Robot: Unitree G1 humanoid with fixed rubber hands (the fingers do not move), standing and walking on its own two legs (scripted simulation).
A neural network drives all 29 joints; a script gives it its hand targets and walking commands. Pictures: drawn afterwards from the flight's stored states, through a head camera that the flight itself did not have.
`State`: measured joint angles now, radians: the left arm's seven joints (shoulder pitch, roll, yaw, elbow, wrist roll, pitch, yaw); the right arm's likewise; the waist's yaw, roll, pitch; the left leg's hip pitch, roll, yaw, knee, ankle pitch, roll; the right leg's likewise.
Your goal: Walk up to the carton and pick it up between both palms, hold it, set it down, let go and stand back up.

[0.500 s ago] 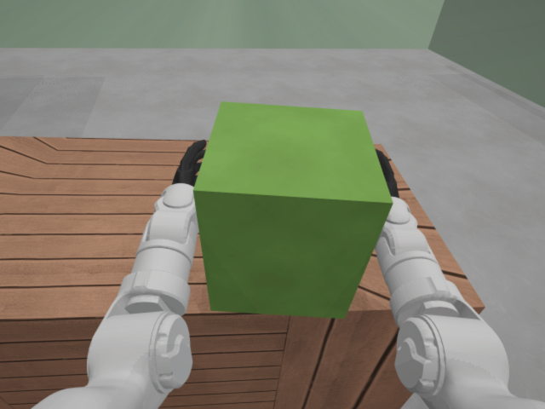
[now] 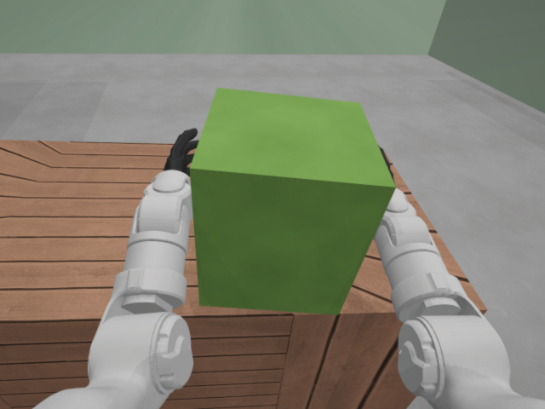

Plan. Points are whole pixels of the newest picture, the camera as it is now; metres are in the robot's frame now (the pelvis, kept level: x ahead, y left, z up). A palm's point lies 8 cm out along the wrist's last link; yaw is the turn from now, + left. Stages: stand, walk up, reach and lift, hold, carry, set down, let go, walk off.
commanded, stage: reach and lift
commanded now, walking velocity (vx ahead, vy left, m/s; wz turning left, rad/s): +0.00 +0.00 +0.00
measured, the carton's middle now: (279, 204) +0.37 +0.00 +0.17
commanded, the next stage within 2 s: hold in 0.68 s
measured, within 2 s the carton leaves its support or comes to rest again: neither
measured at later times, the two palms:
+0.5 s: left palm (174, 168) +0.40 +0.16 +0.21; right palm (378, 178) +0.40 -0.14 +0.20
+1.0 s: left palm (165, 166) +0.38 +0.16 +0.22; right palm (378, 172) +0.39 -0.14 +0.22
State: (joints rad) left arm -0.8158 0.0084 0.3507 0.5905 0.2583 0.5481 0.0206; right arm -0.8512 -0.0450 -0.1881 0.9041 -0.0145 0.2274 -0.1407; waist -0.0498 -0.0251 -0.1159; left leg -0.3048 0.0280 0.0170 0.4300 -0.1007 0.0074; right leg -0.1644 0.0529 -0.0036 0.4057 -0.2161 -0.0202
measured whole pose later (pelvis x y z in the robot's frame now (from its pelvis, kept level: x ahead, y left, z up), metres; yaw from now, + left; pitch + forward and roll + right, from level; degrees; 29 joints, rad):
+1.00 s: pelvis +0.00 +0.00 +0.00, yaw +0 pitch -3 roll -2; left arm -0.77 0.00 0.35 0.35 0.26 0.70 0.01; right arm -0.86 -0.06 -0.12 0.76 0.08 0.35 -0.15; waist -0.05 -0.03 -0.11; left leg -0.27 0.03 0.02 0.43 -0.11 0.01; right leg -0.12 0.05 0.00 0.40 -0.22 -0.02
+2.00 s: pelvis +0.00 +0.00 +0.00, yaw +0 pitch -3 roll -2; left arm -0.76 0.00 0.35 0.26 0.26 0.78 0.01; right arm -0.86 -0.06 -0.11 0.68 0.10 0.44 -0.17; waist -0.05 -0.03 -0.11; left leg -0.26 0.03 0.02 0.43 -0.11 0.01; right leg -0.12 0.05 0.00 0.40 -0.22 -0.02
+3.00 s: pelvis +0.00 +0.00 +0.00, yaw +0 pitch -3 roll -2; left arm -0.76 0.00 0.34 0.25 0.26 0.78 0.00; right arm -0.86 -0.06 -0.11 0.66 0.10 0.46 -0.17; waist -0.05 -0.03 -0.11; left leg -0.26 0.02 0.02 0.43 -0.11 0.01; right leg -0.12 0.05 0.00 0.40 -0.22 -0.01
